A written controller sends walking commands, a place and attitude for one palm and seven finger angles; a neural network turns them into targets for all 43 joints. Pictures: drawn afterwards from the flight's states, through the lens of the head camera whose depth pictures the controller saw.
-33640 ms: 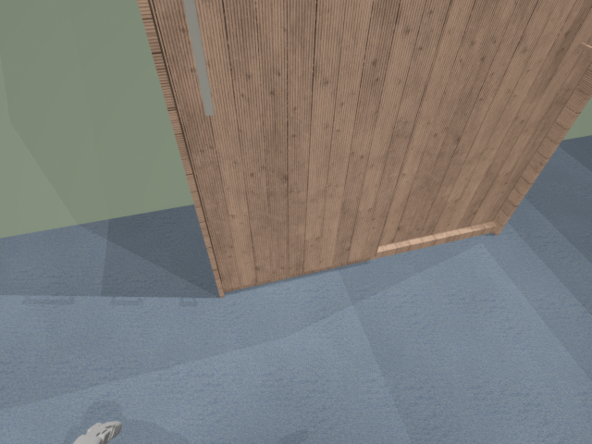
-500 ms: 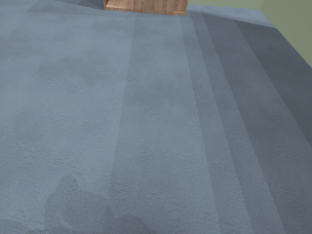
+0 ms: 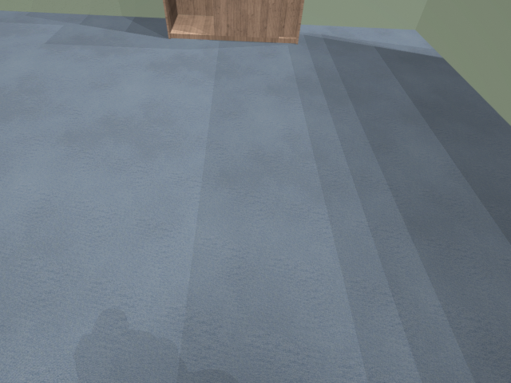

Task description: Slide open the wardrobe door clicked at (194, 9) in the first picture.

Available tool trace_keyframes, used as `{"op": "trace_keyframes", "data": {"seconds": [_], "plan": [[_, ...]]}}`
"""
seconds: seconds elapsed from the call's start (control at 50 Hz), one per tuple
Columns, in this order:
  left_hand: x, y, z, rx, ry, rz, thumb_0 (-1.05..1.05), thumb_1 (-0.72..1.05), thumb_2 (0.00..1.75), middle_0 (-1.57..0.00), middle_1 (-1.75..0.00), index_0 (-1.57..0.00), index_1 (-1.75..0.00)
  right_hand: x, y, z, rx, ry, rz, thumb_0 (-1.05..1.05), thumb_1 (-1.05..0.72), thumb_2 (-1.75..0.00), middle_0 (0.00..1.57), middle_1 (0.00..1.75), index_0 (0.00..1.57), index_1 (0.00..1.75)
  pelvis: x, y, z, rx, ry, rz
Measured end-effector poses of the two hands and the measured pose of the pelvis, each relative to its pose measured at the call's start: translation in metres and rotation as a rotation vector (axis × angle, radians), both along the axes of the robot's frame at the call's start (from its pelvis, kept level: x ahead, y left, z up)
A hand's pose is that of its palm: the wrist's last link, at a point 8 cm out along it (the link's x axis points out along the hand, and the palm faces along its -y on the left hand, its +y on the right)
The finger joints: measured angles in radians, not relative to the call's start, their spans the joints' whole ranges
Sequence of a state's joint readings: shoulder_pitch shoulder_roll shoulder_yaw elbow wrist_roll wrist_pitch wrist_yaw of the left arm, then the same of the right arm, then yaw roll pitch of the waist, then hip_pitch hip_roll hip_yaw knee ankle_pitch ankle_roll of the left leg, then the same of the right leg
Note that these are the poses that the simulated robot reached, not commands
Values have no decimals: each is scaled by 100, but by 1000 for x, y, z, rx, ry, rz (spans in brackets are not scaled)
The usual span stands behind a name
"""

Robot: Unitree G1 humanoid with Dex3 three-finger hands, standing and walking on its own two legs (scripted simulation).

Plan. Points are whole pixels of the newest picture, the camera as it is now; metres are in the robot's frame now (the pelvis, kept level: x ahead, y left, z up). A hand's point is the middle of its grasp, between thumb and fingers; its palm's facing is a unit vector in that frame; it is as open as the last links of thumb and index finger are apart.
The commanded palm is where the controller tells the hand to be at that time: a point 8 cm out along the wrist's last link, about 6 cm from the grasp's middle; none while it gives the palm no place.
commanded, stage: let the arm hang, fingers relaxed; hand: left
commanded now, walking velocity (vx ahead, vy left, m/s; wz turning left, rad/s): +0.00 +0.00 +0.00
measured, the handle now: out of the picture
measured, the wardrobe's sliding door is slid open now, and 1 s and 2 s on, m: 0.43 0.43 0.43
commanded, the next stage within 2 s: look to check the result in 0.10 s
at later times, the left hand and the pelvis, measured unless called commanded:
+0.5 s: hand out of the picture +0.01 +0.19 -0.18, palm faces +0.00 -0.98 -0.18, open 7.4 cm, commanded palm none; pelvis +0.02 +0.01 +0.00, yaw +0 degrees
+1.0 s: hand out of the picture +0.05 +0.21 -0.17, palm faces -0.02 -0.97 -0.22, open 7.4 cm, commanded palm none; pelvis +0.02 +0.01 +0.00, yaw +0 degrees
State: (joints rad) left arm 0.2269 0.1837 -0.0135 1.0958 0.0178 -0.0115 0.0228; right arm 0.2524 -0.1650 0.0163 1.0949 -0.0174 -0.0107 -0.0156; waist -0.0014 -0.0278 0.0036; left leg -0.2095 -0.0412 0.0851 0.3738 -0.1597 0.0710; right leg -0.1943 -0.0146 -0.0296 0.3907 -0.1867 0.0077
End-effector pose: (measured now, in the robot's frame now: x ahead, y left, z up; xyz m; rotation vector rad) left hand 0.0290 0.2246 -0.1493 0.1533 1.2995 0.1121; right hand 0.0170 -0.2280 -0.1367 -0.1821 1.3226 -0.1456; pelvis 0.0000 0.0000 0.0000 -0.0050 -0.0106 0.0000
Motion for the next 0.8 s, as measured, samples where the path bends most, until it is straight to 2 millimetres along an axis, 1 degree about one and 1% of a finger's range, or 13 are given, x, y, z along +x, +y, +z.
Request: {"op": "trace_keyframes", "data": {"seconds": [0.28,0.38,0.56,0.8], "plan": [[-19,8,-1,-6,92,19,0,91,90,-20,-30,-20,-30,0,10,-1,-1,39,-10,0,-91,-90,20,30,20,30,12,10,1,-1,-5,0],[-22,11,-1,-2,108,24,0,91,90,-20,-30,-20,-30,3,12,-1,-2,38,-11,0,-91,-90,20,30,20,30,14,12,1,0,-7,0],[-15,15,-1,0,96,20,0,91,90,-20,-30,-20,-30,9,9,1,-17,26,-10,0,-91,-90,20,30,20,30,16,14,2,0,-13,-1],[0,24,2,16,64,4,0,91,90,-20,-30,-20,-30,15,-2,5,-43,14,-9,0,-91,-90,20,30,20,30,17,14,2,1,-14,-1]]}}
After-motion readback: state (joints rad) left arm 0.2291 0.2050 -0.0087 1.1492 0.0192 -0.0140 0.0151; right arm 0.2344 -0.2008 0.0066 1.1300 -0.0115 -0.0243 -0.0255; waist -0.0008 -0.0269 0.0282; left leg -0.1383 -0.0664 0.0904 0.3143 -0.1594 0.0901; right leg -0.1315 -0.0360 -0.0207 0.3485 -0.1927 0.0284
